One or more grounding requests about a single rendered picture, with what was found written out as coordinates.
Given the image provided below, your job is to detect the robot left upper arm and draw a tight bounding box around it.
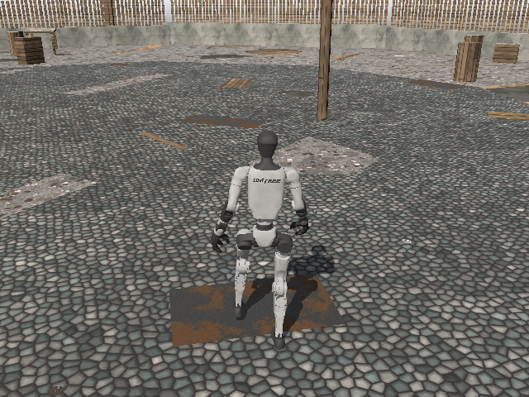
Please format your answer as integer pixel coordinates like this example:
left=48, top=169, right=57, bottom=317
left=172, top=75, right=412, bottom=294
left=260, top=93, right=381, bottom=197
left=226, top=166, right=250, bottom=213

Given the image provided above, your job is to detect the humanoid robot head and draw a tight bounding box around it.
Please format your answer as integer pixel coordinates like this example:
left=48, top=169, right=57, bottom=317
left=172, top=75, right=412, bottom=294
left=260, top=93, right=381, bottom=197
left=253, top=131, right=281, bottom=170

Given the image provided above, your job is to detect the robot left forearm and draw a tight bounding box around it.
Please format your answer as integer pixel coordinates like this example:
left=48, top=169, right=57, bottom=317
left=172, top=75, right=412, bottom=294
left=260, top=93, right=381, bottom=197
left=214, top=200, right=233, bottom=236

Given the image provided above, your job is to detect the robot right hand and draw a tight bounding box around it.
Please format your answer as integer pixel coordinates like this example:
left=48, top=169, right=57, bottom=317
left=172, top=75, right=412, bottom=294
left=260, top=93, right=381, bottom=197
left=290, top=221, right=309, bottom=235

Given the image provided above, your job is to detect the robot right forearm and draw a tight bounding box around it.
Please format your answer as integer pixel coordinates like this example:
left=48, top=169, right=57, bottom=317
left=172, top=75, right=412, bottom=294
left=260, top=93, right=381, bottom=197
left=296, top=199, right=308, bottom=225

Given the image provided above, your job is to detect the robot right shin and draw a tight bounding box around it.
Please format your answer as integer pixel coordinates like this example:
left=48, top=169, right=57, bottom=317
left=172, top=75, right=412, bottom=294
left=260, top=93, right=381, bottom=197
left=274, top=281, right=288, bottom=337

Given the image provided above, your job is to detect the robot right upper arm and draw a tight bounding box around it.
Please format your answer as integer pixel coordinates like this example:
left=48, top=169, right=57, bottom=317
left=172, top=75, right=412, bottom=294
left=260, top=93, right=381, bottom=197
left=284, top=167, right=304, bottom=211

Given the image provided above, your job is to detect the robot left hand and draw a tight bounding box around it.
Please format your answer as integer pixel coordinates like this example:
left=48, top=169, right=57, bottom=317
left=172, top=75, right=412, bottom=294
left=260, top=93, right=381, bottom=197
left=211, top=231, right=230, bottom=253

